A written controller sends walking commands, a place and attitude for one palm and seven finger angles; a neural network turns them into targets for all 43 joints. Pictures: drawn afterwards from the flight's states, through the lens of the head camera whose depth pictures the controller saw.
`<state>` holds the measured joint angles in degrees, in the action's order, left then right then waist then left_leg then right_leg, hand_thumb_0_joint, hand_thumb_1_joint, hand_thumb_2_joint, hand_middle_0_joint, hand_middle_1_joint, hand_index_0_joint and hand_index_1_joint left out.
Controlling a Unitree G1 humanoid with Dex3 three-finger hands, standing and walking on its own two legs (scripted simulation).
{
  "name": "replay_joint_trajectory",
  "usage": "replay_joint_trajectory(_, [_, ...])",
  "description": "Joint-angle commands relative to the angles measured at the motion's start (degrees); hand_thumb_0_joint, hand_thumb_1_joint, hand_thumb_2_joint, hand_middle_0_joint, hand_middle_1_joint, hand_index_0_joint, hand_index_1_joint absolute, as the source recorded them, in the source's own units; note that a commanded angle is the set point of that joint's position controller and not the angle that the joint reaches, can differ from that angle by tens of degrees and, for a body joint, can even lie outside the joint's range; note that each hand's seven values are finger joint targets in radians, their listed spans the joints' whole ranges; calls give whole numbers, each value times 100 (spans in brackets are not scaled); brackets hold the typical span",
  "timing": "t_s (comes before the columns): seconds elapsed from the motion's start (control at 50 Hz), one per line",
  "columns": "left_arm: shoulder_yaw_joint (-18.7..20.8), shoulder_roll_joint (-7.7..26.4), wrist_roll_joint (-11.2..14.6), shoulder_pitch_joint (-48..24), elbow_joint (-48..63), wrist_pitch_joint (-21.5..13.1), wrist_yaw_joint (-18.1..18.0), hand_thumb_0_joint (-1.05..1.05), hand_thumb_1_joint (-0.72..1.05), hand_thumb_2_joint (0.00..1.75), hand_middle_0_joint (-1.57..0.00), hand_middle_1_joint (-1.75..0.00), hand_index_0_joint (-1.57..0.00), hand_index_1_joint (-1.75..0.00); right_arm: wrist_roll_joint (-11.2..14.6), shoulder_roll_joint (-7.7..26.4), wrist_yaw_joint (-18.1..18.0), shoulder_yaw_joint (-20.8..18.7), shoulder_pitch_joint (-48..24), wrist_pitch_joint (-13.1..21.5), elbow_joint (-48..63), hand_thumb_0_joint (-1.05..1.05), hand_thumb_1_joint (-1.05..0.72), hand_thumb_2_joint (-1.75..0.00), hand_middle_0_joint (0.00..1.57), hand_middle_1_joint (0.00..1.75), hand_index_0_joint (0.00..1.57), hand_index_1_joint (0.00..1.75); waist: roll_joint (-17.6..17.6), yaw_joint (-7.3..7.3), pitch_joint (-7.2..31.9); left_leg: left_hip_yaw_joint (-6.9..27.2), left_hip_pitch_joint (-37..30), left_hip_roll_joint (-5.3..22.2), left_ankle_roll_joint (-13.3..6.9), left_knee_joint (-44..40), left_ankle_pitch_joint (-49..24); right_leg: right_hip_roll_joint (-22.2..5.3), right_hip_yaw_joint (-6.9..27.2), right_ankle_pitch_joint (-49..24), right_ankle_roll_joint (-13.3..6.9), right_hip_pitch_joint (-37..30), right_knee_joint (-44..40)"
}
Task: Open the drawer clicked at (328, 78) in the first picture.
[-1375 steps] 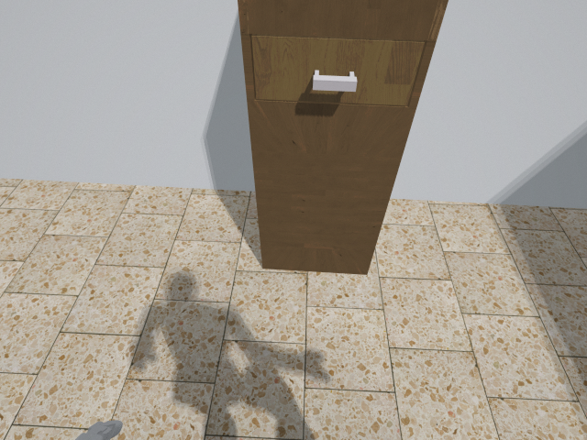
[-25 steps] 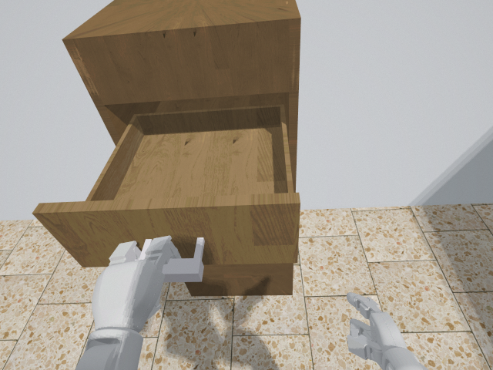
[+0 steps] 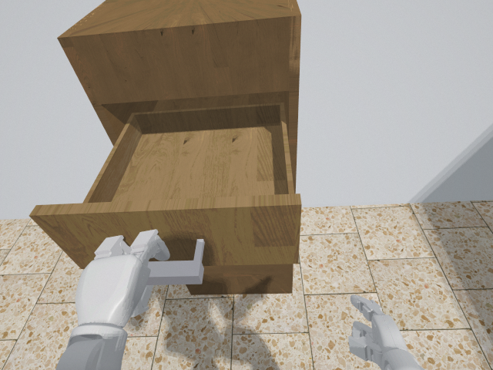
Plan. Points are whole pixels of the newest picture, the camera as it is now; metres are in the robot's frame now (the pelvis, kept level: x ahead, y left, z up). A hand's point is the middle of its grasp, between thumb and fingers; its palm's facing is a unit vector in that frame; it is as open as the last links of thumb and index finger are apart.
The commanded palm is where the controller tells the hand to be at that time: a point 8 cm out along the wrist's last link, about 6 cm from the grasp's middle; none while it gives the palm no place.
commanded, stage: open the thumb to release the handle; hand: left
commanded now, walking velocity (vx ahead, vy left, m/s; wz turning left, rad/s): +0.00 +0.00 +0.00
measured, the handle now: (170, 259) +0.25 +0.16 +0.09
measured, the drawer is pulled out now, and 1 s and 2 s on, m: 0.30 0.29 0.29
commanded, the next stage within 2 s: lift the hand off the handle in 0.28 s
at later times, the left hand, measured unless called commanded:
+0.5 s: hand (142, 297) +0.20 +0.19 +0.07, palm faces +0.09 -0.15 -0.99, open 13.6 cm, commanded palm +0.17 +0.19 +0.12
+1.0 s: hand (133, 275) +0.21 +0.20 +0.10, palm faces +0.12 -0.12 -0.98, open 13.6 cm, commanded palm +0.18 +0.19 +0.17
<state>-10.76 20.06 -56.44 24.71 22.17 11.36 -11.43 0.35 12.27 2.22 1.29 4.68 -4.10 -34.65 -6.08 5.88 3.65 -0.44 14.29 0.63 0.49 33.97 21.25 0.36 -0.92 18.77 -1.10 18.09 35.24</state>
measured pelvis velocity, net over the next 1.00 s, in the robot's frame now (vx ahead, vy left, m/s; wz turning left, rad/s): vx -0.02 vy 0.00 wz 0.01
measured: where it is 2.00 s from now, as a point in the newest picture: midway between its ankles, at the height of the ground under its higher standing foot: outside the picture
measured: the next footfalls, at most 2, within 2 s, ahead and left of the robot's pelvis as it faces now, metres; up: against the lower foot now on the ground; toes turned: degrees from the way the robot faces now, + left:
none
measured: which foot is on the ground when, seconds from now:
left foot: down 0.00-1.00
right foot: down 0.00-1.00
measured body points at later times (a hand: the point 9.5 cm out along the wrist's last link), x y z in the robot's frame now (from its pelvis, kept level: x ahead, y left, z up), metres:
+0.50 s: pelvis -0.02 +0.00 +0.00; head -0.02 -0.05 +0.45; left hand +0.19 +0.20 +0.12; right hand +0.21 -0.19 -0.09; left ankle -0.04 +0.13 -0.73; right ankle +0.00 -0.11 -0.73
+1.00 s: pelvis -0.02 +0.00 +0.01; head -0.03 -0.05 +0.46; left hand +0.20 +0.20 +0.16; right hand +0.22 -0.18 -0.08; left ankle -0.04 +0.13 -0.73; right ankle +0.00 -0.11 -0.73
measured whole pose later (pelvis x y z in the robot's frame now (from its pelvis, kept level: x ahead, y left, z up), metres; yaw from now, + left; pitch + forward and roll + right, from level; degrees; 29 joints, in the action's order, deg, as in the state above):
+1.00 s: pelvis -0.02 +0.00 +0.01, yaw +1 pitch -2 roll +0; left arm -12.2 21.8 -56.6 13.6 17.4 12.8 -7.4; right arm 0.8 13.1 0.1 1.5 3.2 -3.7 -37.0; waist -6.5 6.4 1.5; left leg 0.0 9.4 0.1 0.3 27.9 17.0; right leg -0.1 -1.3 14.9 -1.0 13.0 29.4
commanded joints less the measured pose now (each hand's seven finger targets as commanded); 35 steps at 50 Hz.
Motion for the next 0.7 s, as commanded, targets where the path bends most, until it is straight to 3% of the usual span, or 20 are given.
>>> replay_joint_trajectory(0.0, [775,725,-341,-140,983,-12,-335,0,6,54,-34,-126,-34,-126,-33,404,-15,-39,-1015,318,1060,0,-90,-90,20,30,20,30,811,140,555,-130,187,-167,-149,-355,-1986,106,65,-1784,-67,-610,-442])
replay_joint_trajectory(0.02, [756,710,-297,-166,889,-55,-318,0,-1,51,-33,-125,-33,-125,7,422,4,-76,-1046,272,984,0,-90,-90,20,30,20,30,766,47,348,-117,183,-147,-136,-444,-1904,134,86,-1677,-76,-550,-522])
replay_joint_trajectory(0.04, [680,619,-334,-34,865,-88,-308,0,-8,48,-33,-124,-33,-124,-9,446,6,-88,-1030,287,1012,0,-90,-90,20,30,20,30,740,118,381,-131,197,-166,-147,-430,-1916,143,62,-1669,-69,-559,-490])
replay_joint_trajectory(0.08, [769,825,-257,-373,1306,-16,-289,0,-22,42,-32,-123,-32,-123,31,530,-5,-156,-1114,241,1076,0,-90,-90,20,30,20,30,505,40,655,-137,51,-139,-145,-400,-1817,113,134,-1639,-84,-659,-509])
replay_joint_trajectory(0.1, [541,569,-277,-227,1355,-5,-253,0,-29,39,-32,-122,-32,-122,-13,454,4,-110,-1065,284,1167,0,-90,-90,20,30,20,30,525,124,877,-141,28,-183,-195,-379,-1880,76,95,-1617,-66,-766,-490])
replay_joint_trajectory(0.12, [870,883,-207,-322,1219,-52,-265,0,-36,36,-31,-122,-31,-122,28,469,-24,-154,-1065,251,1026,0,-90,-90,20,30,20,30,579,33,731,-125,40,-165,-168,-437,-1865,108,155,-1672,-72,-753,-572])
replay_joint_trajectory(0.16, [715,749,-270,-325,1203,-84,-268,0,-50,30,-30,-120,-30,-120,2,481,-34,-130,-1063,264,1068,0,-90,-90,20,30,20,30,535,67,663,-132,49,-179,-170,-437,-1817,101,121,-1572,-58,-638,-572])
replay_joint_trajectory(0.18, [897,973,-234,-538,1286,-77,-303,0,-50,30,-30,-120,-30,-120,11,528,-74,-145,-1086,266,1048,0,-90,-90,20,30,20,30,401,34,630,-135,44,-156,-150,-414,-1620,90,154,-1410,-76,-614,-592])
replay_joint_trajectory(0.2, [762,745,-310,-403,1131,-83,-306,0,-50,30,-30,-120,-30,-120,-38,430,-72,-92,-1052,311,1099,0,-90,-90,20,30,20,30,611,120,637,-135,84,-197,-191,-393,-1622,78,131,-1283,-64,-600,-625])
replay_joint_trajectory(0.22, [893,857,-247,-598,978,-128,-311,0,-50,30,-30,-120,-30,-120,-21,450,-96,-133,-1060,285,967,0,-90,-90,20,30,20,30,656,7,451,-113,87,-189,-176,-486,-1532,93,173,-1235,-65,-548,-726])
replay_joint_trajectory(0.24, [924,844,-288,-413,827,-170,-325,0,-50,30,-30,-120,-30,-120,-41,460,-131,-135,-1053,321,984,0,-90,-90,20,30,20,30,692,105,405,-144,99,-213,-186,-453,-1493,99,183,-1155,-48,-512,-749])
replay_joint_trajectory(0.28, [1036,1052,-240,-977,1034,-146,-358,0,-50,30,-30,-120,-30,-120,-12,504,-172,-152,-1103,311,966,0,-90,-90,20,30,20,30,408,14,460,-131,18,-188,-164,-480,-1271,64,205,-914,-65,-476,-796])
replay_joint_trajectory(0.34, [907,815,-251,-817,594,-130,-329,0,-50,30,-30,-120,-30,-120,-37,464,-210,-142,-1082,345,909,0,-90,-90,20,30,20,30,573,87,426,-128,54,-234,-180,-544,-1378,79,186,-984,-43,-558,-851])
replay_joint_trajectory(0.36, [44,111,-243,-1271,632,-73,-271,0,-50,30,-30,-120,-30,-120,-29,441,-164,-133,-1103,348,947,0,-90,-90,20,30,20,30,628,-92,398,-108,4,-235,-197,-519,-1364,41,128,-925,-14,-381,-853])
replay_joint_trajectory(0.38, [381,440,-152,-1501,628,-82,-278,0,-50,30,-30,-120,-30,-120,57,451,-180,-170,-1090,394,952,0,-90,-90,20,30,20,30,639,-139,424,-97,-10,-180,-186,-522,-1215,66,146,-715,-39,-350,-859])
replay_joint_trajectory(0.48, [747,1033,-483,-2114,441,-28,-370,0,-50,30,-30,-120,-30,-120,-33,488,-285,-129,-1126,388,858,0,-90,-90,20,30,20,30,561,23,686,-117,25,-234,-179,-603,-1194,48,205,-650,-63,-616,-858])
replay_joint_trajectory(0.5, [472,644,-533,-1863,289,7,-360,0,-50,30,-30,-120,-30,-120,-54,389,-271,-97,-1140,410,891,0,-90,-90,20,30,20,30,612,107,867,-131,1,-268,-205,-580,-1310,39,185,-727,-62,-733,-843])
replay_joint_trajectory(0.56, [299,490,-415,-2126,64,73,-275,0,-50,30,-30,-120,-30,-120,3,443,-283,-132,-1123,375,776,0,-90,-90,20,30,20,30,643,-37,568,-122,23,-265,-182,-669,-1239,63,156,-751,-34,-577,-929])
replay_joint_trajectory(0.66, [408,623,-287,-2153,45,128,-153,0,-50,30,-30,-120,-30,-120,28,467,-309,-114,-1160,371,777,0,-90,-90,20,30,20,30,721,-1,585,-126,5,-261,-193,-749,-1373,61,127,-973,-19,-760,-940])
replay_joint_trajectory(0.68, [646,878,-255,-2208,202,123,-148,0,-50,30,-30,-120,-30,-120,50,496,-313,-121,-1181,366,799,0,-90,-90,20,30,20,30,626,12,722,-104,-43,-232,-177,-772,-1384,72,154,-950,-45,-873,-921])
